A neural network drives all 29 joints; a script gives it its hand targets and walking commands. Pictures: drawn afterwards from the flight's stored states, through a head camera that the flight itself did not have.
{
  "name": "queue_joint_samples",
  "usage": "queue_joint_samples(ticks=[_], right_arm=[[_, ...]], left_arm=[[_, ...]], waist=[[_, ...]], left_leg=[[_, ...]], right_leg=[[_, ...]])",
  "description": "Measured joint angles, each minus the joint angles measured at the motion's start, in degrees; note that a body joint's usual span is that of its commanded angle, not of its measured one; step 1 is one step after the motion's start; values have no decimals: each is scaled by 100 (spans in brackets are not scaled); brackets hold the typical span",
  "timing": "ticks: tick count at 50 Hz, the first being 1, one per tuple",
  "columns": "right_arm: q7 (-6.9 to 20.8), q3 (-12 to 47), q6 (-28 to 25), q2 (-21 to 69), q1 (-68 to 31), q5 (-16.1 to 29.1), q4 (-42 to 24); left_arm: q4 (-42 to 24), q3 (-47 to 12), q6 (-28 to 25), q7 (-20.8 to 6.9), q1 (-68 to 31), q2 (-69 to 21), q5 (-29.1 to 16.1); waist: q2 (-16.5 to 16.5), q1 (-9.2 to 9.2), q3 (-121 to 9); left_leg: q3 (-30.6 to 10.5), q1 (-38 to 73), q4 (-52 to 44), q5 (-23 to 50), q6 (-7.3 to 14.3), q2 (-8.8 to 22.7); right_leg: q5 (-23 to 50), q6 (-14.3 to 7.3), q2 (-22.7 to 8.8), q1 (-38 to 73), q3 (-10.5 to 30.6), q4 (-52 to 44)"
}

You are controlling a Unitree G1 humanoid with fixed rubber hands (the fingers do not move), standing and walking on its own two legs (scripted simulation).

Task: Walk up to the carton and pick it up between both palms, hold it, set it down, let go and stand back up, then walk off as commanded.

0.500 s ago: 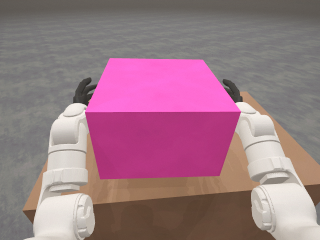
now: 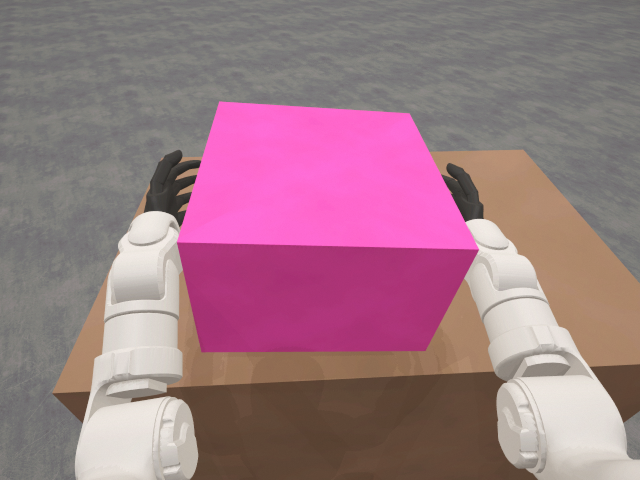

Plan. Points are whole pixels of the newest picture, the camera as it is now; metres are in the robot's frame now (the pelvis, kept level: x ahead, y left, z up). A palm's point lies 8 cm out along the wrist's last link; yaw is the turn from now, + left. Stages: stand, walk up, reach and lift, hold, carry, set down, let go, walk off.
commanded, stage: set down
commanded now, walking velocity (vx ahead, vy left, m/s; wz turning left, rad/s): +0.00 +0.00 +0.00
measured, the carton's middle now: (316, 219) +0.42 +0.02 +0.14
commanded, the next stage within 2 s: none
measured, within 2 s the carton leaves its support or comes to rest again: neither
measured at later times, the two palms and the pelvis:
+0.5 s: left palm (176, 227) +0.37 +0.19 +0.17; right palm (468, 232) +0.40 -0.18 +0.14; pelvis +0.01 +0.00 +0.00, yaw +0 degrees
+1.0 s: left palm (191, 240) +0.39 +0.18 +0.13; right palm (462, 238) +0.42 -0.19 +0.10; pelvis +0.02 +0.00 +0.00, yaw +0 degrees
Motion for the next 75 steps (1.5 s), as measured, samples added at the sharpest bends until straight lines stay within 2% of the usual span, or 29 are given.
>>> queue_joint_samples(ticks=[6,10,17,23,29,42,75], right_arm=[[44,55,-100,-100,511,0,-412],[41,164,-87,-199,697,0,-639],[61,231,75,-286,705,0,-710],[122,231,72,-295,694,0,-609],[271,228,-178,-290,567,0,-175],[564,-24,-804,-294,358,-156,509],[762,-23,-1318,-403,529,-184,589]], left_arm=[[-82,-540,-231,405,346,0,-367],[-205,-670,-204,509,412,-39,-401],[-242,-670,-83,543,432,-91,-401],[-243,-657,-72,552,501,-134,-353],[-242,-588,-83,568,555,-193,-281],[78,-555,-611,696,566,-331,-269],[94,-555,-1205,827,859,-585,-270]], waist=[[0,-18,-93],[2,-73,-172],[45,-44,-197],[105,160,-194],[120,318,-148],[120,266,41],[120,422,-100]], left_leg=[[0,1,-1,-95,0,19],[0,0,-1,-134,0,31],[0,1,-1,-136,0,48],[0,2,-1,-111,0,55],[0,2,-1,-84,0,55],[0,-76,-23,-73,0,48],[0,-437,-110,-67,-56,124]], right_leg=[[-98,0,19,-1,0,-1],[-136,0,31,-2,0,-4],[-131,0,49,-2,0,-5],[-105,-1,56,-2,0,-5],[-74,-6,56,-3,0,-5],[-73,-8,50,-91,0,-5],[-103,-82,129,-496,0,-18]])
